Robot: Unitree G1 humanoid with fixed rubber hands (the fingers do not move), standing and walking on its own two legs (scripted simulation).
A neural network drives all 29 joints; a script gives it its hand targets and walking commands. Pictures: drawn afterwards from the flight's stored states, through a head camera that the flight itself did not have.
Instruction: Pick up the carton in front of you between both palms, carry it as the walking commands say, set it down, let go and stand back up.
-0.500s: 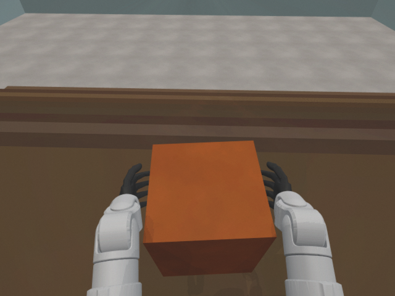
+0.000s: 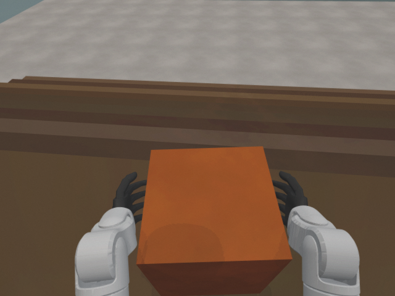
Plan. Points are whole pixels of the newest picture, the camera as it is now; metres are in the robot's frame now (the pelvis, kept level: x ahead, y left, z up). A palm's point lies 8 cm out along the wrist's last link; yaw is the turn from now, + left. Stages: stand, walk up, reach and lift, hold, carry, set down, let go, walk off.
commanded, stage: carry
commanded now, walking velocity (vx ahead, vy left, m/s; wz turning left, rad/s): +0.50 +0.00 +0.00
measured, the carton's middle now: (208, 226) +0.26 +0.01 +0.02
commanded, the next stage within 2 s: none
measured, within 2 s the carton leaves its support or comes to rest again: neither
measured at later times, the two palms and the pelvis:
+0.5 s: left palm (143, 106) +0.57 +0.19 +0.08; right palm (253, 109) +0.55 -0.11 +0.09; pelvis +0.32 +0.05 +0.00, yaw -2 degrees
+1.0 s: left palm (170, 41) +0.94 +0.15 +0.11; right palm (251, 42) +0.94 -0.15 +0.10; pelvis +0.65 -0.01 +0.00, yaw +0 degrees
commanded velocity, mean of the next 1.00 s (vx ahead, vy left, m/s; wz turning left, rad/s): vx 0.50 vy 0.00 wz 0.00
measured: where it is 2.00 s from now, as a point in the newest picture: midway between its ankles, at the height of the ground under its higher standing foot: (203, 152)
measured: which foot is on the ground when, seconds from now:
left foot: up 0.00-0.14, down 0.16-0.70, up 0.72-1.00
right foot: down 0.00-0.20, up 0.22-0.66, down 0.68-1.00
